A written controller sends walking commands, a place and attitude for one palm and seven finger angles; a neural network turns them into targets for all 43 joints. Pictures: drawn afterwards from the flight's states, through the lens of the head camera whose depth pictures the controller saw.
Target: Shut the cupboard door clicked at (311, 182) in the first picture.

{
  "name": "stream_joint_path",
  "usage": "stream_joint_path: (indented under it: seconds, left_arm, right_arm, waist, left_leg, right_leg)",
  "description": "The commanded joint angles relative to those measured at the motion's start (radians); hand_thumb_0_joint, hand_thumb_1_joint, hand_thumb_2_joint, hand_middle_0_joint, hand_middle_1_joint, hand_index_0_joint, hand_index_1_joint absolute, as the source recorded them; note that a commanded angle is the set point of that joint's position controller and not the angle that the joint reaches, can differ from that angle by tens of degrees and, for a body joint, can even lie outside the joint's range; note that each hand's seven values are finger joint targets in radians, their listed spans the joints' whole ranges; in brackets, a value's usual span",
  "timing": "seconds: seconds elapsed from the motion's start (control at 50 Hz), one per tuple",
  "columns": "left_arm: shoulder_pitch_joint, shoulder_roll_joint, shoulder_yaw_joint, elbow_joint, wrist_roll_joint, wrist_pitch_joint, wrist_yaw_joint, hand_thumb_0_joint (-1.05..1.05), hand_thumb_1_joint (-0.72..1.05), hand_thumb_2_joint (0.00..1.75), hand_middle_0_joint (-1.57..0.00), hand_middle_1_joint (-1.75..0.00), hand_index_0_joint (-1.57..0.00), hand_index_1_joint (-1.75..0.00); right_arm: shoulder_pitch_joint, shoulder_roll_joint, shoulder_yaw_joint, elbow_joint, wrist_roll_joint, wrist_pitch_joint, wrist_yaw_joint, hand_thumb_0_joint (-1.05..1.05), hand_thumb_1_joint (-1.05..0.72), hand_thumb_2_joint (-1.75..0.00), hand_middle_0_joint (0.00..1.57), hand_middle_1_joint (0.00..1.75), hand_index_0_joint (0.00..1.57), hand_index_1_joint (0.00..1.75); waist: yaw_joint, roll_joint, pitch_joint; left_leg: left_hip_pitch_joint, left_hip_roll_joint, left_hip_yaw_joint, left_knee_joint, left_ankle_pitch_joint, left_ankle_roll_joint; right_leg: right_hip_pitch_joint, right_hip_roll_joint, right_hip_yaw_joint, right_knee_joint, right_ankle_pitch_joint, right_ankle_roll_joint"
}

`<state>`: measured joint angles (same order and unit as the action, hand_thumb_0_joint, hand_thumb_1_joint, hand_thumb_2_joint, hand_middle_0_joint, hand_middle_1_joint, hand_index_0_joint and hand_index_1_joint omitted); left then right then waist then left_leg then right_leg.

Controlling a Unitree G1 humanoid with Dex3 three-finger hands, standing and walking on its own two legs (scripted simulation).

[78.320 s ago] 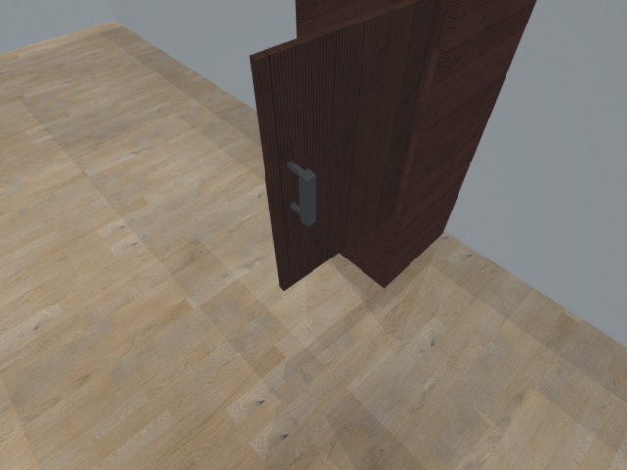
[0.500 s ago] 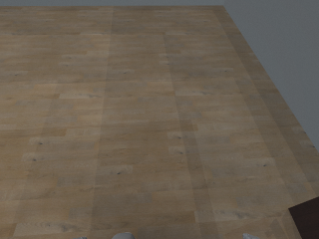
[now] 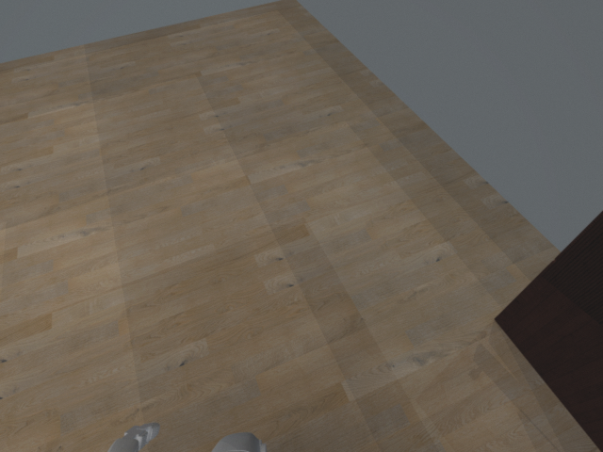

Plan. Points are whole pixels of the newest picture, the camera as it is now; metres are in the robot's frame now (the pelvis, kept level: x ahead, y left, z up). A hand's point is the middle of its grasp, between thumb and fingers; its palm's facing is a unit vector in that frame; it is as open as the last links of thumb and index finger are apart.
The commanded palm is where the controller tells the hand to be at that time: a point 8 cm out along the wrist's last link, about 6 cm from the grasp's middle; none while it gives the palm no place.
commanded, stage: turn to face it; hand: left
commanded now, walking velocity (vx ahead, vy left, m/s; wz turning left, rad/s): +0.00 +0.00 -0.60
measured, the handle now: out of the picture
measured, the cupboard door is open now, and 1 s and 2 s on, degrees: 9 9 9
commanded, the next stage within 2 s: take the last steps up to it in 1.44 s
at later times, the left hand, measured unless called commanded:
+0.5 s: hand (182, 421) +0.18 +0.21 -0.15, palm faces -0.26 -0.94 -0.20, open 7.4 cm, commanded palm none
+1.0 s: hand (238, 397) +0.21 +0.13 -0.16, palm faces -0.52 -0.83 -0.22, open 7.4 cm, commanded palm none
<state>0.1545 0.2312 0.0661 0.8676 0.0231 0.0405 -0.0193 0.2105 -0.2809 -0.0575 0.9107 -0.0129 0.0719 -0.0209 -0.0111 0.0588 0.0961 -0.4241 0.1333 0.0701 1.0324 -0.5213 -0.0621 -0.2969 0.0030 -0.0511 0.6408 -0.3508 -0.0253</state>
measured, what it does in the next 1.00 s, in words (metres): steps on the spot, turning right: left foot, then right foot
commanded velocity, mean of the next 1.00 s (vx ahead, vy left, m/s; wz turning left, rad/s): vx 0.00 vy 0.00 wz -0.59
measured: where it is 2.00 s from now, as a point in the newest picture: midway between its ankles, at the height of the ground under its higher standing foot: outside the picture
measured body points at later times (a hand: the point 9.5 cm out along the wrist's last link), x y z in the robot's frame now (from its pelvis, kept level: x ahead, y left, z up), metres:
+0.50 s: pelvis +0.03 +0.03 +0.02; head +0.08 +0.04 +0.46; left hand +0.19 +0.26 -0.14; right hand +0.03 -0.23 -0.11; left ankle +0.06 +0.14 -0.72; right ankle -0.04 -0.10 -0.65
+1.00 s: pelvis +0.04 +0.00 +0.01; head +0.08 -0.02 +0.46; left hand +0.24 +0.17 -0.14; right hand -0.02 -0.28 -0.12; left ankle +0.12 +0.10 -0.70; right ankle -0.04 -0.10 -0.72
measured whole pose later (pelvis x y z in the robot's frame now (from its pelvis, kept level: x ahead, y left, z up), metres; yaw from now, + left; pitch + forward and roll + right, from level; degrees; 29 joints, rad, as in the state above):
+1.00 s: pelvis +0.04 +0.00 +0.01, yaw -34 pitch +2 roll +0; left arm 0.20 0.22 0.06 0.90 0.03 0.05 -0.01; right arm 0.16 -0.24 -0.04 0.86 -0.01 0.04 -0.01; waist 0.01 -0.02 0.06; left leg -0.40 0.04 0.04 0.75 -0.38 -0.08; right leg -0.28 0.03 0.09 0.55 -0.30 0.00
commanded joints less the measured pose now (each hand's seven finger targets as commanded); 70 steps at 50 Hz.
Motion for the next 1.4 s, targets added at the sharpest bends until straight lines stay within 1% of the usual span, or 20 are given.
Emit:
stream_joint_path:
  seconds: [0.0, 0.14, 0.22, 0.26, 0.28, 0.38, 0.54, 0.6, 0.62, 0.64, 0.66, 0.78, 0.96, 0.98, 1.02, 1.1, 1.26, 1.32, 1.34, 1.38]
  left_arm:
    - [0.007, 0.187, 0.044, -0.069, 0.002, -0.017, 0.03, 0.0, 0.9, 0.9, -0.2, -0.3, -0.2, -0.3]
    - [0.039, 0.209, 0.054, -0.056, 0.006, -0.015, 0.024, 0.0, 0.9, 0.9, -0.2, -0.3, -0.2, -0.3]
    - [-0.027, 0.19, 0.055, -0.069, -0.004, -0.003, 0.022, 0.0, 0.9, 0.9, -0.2, -0.3, -0.2, -0.3]
    - [0.024, 0.088, 0.032, -0.094, -0.017, 0.004, 0.009, 0.0, 0.9, 0.9, -0.2, -0.3, -0.2, -0.3]
    - [0.006, 0.115, 0.034, -0.102, -0.005, 0.002, 0.004, 0.0, 0.9, 0.9, -0.2, -0.3, -0.2, -0.3]
    - [-0.018, 0.093, 0.04, -0.07, -0.005, 0.016, -0.021, 0.0, 0.9, 0.9, -0.2, -0.3, -0.2, -0.3]
    - [-0.063, 0.064, 0.027, -0.088, -0.004, 0.014, -0.027, 0.0, 0.9, 0.9, -0.2, -0.3, -0.2, -0.3]
    - [0.022, 0.093, 0.032, -0.061, -0.003, 0.001, -0.021, 0.0, 0.9, 0.9, -0.2, -0.3, -0.2, -0.3]
    - [0.099, 0.159, 0.044, -0.038, 0.003, -0.008, -0.014, 0.0, 0.9, 0.9, -0.2, -0.3, -0.2, -0.3]
    - [0.15, 0.272, 0.065, -0.02, 0.009, -0.023, 0.002, 0.0, 0.9, 0.9, -0.2, -0.3, -0.2, -0.3]
    - [0.195, 0.298, 0.063, -0.009, -0.008, -0.02, 0.015, 0.0, 0.9, 0.9, -0.2, -0.3, -0.2, -0.3]
    - [-0.004, 0.187, 0.041, -0.062, 0.0, -0.022, 0.031, 0.0, 0.9, 0.9, -0.2, -0.3, -0.2, -0.3]
    - [-0.014, 0.202, 0.053, -0.049, 0.0, -0.011, 0.023, 0.0, 0.9, 0.9, -0.2, -0.3, -0.2, -0.3]
    - [-0.025, 0.182, 0.05, -0.055, -0.007, -0.005, 0.022, 0.0, 0.9, 0.9, -0.2, -0.3, -0.2, -0.3]
    - [0.034, 0.09, 0.031, -0.085, -0.015, 0.001, 0.009, 0.0, 0.9, 0.9, -0.2, -0.3, -0.2, -0.3]
    - [0.008, 0.112, 0.044, -0.051, -0.002, 0.008, -0.011, 0.0, 0.9, 0.9, -0.2, -0.3, -0.2, -0.3]
    - [-0.036, 0.056, 0.017, -0.05, -0.003, 0.01, -0.014, 0.0, 0.9, 0.9, -0.2, -0.3, -0.2, -0.3]
    - [0.043, 0.07, 0.018, -0.02, -0.003, -0.001, -0.008, 0.0, 0.9, 0.9, -0.2, -0.3, -0.2, -0.3]
    - [0.094, 0.106, 0.025, -0.004, 0.0, -0.008, -0.004, 0.0, 0.9, 0.9, -0.2, -0.3, -0.2, -0.3]
    - [0.163, 0.256, 0.045, 0.025, 0.004, -0.027, 0.017, 0.0, 0.9, 0.9, -0.2, -0.3, -0.2, -0.3]
  right_arm:
    - [-0.052, -0.062, -0.012, -0.112, -0.003, -0.043, -0.002, 0.0, -0.9, -0.9, 0.2, 0.3, 0.2, 0.3]
    - [-0.055, -0.041, -0.009, -0.127, 0.004, -0.047, -0.002, 0.0, -0.9, -0.9, 0.2, 0.3, 0.2, 0.3]
    - [0.06, -0.049, -0.009, -0.097, 0.007, -0.063, -0.012, 0.0, -0.9, -0.9, 0.2, 0.3, 0.2, 0.3]
    - [0.103, -0.2, -0.033, -0.102, -0.012, -0.075, -0.014, 0.0, -0.9, -0.9, 0.2, 0.3, 0.2, 0.3]
    - [0.11, -0.208, -0.029, -0.112, -0.019, -0.074, -0.02, 0.0, -0.9, -0.9, 0.2, 0.3, 0.2, 0.3]
    - [0.021, -0.121, -0.008, -0.126, -0.023, -0.079, -0.028, 0.0, -0.9, -0.9, 0.2, 0.3, 0.2, 0.3]
    - [0.056, -0.159, -0.034, -0.079, -0.022, -0.065, -0.011, 0.0, -0.9, -0.9, 0.2, 0.3, 0.2, 0.3]
    - [0.028, -0.168, -0.041, -0.079, -0.013, -0.058, -0.004, 0.0, -0.9, -0.9, 0.2, 0.3, 0.2, 0.3]
    - [0.021, -0.138, -0.04, -0.089, -0.004, -0.057, 0.003, 0.0, -0.9, -0.9, 0.2, 0.3, 0.2, 0.3]
    - [-0.021, -0.048, -0.015, -0.141, 0.0, -0.056, 0.007, 0.0, -0.9, -0.9, 0.2, 0.3, 0.2, 0.3]
    - [-0.061, -0.078, -0.01, -0.166, -0.001, -0.041, -0.002, 0.0, -0.9, -0.9, 0.2, 0.3, 0.2, 0.3]
    - [-0.013, -0.057, -0.009, -0.097, -0.004, -0.037, 0.0, 0.0, -0.9, -0.9, 0.2, 0.3, 0.2, 0.3]
    - [0.031, -0.045, -0.007, -0.105, 0.008, -0.056, -0.008, 0.0, -0.9, -0.9, 0.2, 0.3, 0.2, 0.3]
    - [0.078, -0.063, -0.009, -0.089, 0.005, -0.066, -0.011, 0.0, -0.9, -0.9, 0.2, 0.3, 0.2, 0.3]
    - [0.115, -0.215, -0.03, -0.1, -0.016, -0.074, -0.017, 0.0, -0.9, -0.9, 0.2, 0.3, 0.2, 0.3]
    - [0.007, -0.133, -0.006, -0.125, -0.024, -0.079, -0.026, 0.0, -0.9, -0.9, 0.2, 0.3, 0.2, 0.3]
    - [0.075, -0.138, -0.023, -0.054, -0.023, -0.065, -0.015, 0.0, -0.9, -0.9, 0.2, 0.3, 0.2, 0.3]
    - [0.048, -0.149, -0.03, -0.044, -0.013, -0.057, -0.009, 0.0, -0.9, -0.9, 0.2, 0.3, 0.2, 0.3]
    - [0.04, -0.132, -0.031, -0.044, -0.007, -0.056, -0.005, 0.0, -0.9, -0.9, 0.2, 0.3, 0.2, 0.3]
    - [-0.014, -0.027, -0.006, -0.094, 0.002, -0.05, 0.001, 0.0, -0.9, -0.9, 0.2, 0.3, 0.2, 0.3]
  waist:
    - [0.02, -0.215, -0.133]
    - [0.034, -0.218, -0.142]
    - [-0.031, -0.192, -0.147]
    - [-0.025, 0.25, -0.179]
    - [-0.038, 0.209, -0.167]
    - [0.001, 0.119, -0.127]
    - [-0.026, 0.177, -0.143]
    - [0.025, 0.132, -0.155]
    - [0.062, -0.013, -0.183]
    - [0.093, -0.362, -0.173]
    - [0.115, -0.292, -0.159]
    - [0.001, -0.212, -0.154]
    - [-0.018, -0.203, -0.145]
    - [-0.039, -0.158, -0.157]
    - [-0.029, 0.274, -0.177]
    - [0.008, 0.109, -0.116]
    - [-0.028, 0.166, -0.137]
    - [0.016, 0.133, -0.146]
    - [0.039, 0.057, -0.162]
    - [0.083, -0.281, -0.154]
  left_leg:
    - [-0.146, -0.02, -0.058, 0.082, 0.078, -0.023]
    - [-0.056, -0.084, -0.036, -0.194, 0.093, -0.021]
    - [0.213, -0.101, -0.032, -0.552, 0.293, -0.004]
    - [0.383, 0.268, -0.39, -0.742, 0.443, 0.138]
    - [0.318, 0.357, -0.442, -0.748, 0.492, 0.223]
    - [0.324, 0.207, -0.111, -0.656, 0.782, 0.194]
    - [0.322, 0.233, -0.002, -0.605, 0.681, 0.179]
    - [0.229, 0.205, 0.069, -0.466, 0.582, 0.104]
    - [0.1, 0.151, 0.108, -0.308, 0.429, 0.048]
    - [-0.184, -0.019, 0.152, -0.067, -0.092, -0.014]
    - [-0.189, -0.028, 0.007, 0.076, -0.144, -0.015]
    - [-0.128, -0.029, -0.048, 0.055, 0.11, -0.033]
    - [0.127, -0.101, -0.036, -0.456, 0.221, -0.012]
    - [0.253, -0.08, -0.045, -0.605, 0.319, -0.003]
    - [0.368, 0.319, -0.412, -0.75, 0.487, 0.172]
    - [0.265, 0.233, -0.209, -0.696, 0.652, 0.207]
    - [0.306, 0.202, -0.057, -0.622, 0.731, 0.195]
    - [0.222, 0.177, -0.006, -0.534, 0.615, 0.136]
    - [0.166, 0.134, 0.03, -0.452, 0.504, 0.088]
    - [-0.137, -0.063, 0.071, -0.091, -0.127, 0.003]
  right_leg:
    - [0.147, -0.247, 0.295, -0.259, 0.522, -0.167]
    - [0.146, -0.216, 0.366, -0.24, 0.517, -0.169]
    - [-0.013, -0.149, 0.368, -0.147, 0.413, -0.084]
    - [-0.251, 0.066, 0.143, 0.196, -0.165, 0.027]
    - [-0.259, 0.035, 0.106, 0.394, -0.28, 0.043]
    - [-0.262, -0.031, 0.055, 0.506, -0.137, 0.081]
    - [-0.104, -0.011, -0.046, 0.149, -0.108, 0.06]
    - [0.097, 0.007, -0.069, -0.129, 0.111, 0.034]
    - [0.264, -0.083, 0.051, -0.243, 0.241, -0.003]
    - [0.385, -0.345, 0.414, -0.302, 0.555, -0.117]
    - [0.265, -0.428, 0.457, -0.289, 0.692, -0.195]
    - [0.159, -0.227, 0.261, -0.258, 0.55, -0.158]
    - [0.039, -0.181, 0.382, -0.179, 0.454, -0.117]
    - [-0.035, -0.13, 0.347, -0.122, 0.383, -0.07]
    - [-0.261, 0.064, 0.095, 0.266, -0.262, 0.037]
    - [-0.272, -0.024, 0.091, 0.547, -0.152, 0.068]
    - [-0.093, -0.003, -0.028, 0.153, -0.115, 0.056]
    - [0.09, 0.013, -0.053, -0.112, 0.108, 0.037]
    - [0.186, -0.028, 0.006, -0.226, 0.213, 0.018]
    - [0.298, -0.393, 0.402, -0.304, 0.609, -0.171]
